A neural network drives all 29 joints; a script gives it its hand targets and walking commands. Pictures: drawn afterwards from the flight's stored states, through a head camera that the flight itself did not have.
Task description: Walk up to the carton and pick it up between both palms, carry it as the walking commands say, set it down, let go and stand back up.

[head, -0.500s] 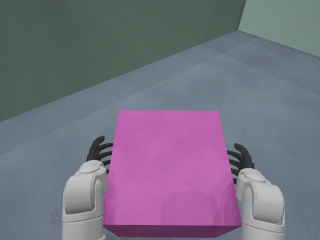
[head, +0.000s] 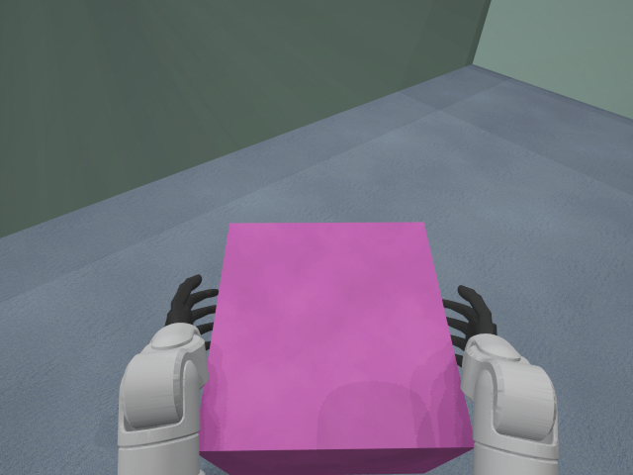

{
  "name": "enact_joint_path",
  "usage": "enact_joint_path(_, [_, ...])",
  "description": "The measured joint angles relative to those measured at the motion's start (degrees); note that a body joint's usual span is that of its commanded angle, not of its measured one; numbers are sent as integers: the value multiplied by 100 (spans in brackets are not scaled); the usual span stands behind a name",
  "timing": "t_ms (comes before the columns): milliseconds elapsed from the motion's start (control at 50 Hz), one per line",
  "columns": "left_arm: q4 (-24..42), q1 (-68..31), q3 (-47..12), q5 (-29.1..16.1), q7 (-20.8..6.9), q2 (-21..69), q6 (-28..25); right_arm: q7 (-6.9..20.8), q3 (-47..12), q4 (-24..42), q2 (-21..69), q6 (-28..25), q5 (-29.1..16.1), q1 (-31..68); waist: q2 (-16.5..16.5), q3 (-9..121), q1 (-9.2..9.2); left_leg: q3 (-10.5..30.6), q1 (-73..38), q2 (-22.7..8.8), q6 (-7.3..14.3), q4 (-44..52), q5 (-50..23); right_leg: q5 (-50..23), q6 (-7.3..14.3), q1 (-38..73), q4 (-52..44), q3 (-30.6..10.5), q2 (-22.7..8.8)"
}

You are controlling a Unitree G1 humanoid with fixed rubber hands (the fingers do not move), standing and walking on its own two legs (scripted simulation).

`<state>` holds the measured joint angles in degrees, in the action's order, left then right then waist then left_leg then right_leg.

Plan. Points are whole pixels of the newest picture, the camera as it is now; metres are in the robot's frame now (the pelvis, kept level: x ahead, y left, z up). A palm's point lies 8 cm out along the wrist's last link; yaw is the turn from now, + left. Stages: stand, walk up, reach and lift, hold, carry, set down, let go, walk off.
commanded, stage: carry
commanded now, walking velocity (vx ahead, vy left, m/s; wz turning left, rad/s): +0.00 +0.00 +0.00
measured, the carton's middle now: (327, 349) +0.30 +0.00 +0.00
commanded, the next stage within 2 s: none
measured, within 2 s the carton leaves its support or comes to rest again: neither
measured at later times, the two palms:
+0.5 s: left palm (175, 340) +0.26 +0.18 +0.08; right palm (469, 354) +0.26 -0.15 +0.08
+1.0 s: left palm (184, 341) +0.26 +0.17 +0.08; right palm (476, 355) +0.26 -0.16 +0.08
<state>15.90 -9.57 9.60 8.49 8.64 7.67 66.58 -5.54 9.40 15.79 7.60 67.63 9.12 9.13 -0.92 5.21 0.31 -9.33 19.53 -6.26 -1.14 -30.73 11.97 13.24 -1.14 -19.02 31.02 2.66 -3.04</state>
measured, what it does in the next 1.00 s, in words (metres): stands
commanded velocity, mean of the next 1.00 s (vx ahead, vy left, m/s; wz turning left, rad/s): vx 0.00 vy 0.00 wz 0.00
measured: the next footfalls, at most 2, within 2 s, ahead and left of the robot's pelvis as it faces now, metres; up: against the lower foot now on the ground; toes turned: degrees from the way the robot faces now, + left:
none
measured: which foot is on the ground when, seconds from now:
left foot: down 0.00-1.00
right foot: down 0.00-1.00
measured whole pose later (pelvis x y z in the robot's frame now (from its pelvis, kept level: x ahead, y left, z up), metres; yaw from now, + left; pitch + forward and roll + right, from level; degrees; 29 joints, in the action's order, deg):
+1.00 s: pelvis +0.00 +0.00 +0.00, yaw +0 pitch +2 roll +0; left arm 15.9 -8.8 9.0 9.1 7.6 7.6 65.0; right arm -5.4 9.4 16.4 7.5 66.3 9.0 8.5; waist -0.5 4.7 -0.3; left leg -9.4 21.5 -5.9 -0.7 -32.3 12.6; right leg 13.7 -1.6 -21.0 32.6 2.4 -3.5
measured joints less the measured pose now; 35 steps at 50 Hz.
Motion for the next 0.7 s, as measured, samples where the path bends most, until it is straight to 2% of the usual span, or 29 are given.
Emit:
enact_joint_path(280, [106, 37, -57, -21, 0, -4, -23, -23, -17, 151, -10, -45, -62, -98, -56, -88, -33, -57, 137, 115, 137, -126, 60, 6, -119, -131, 91, -68, -126])
enact_joint_path(700, [87, 68, -70, 10, -46, -7, -70, -26, -10, 153, -8, -44, -56, -78, 26, -47, -56, -32, 186, 73, 92, -174, 78, 42, -91, -183, 152, -49, -90])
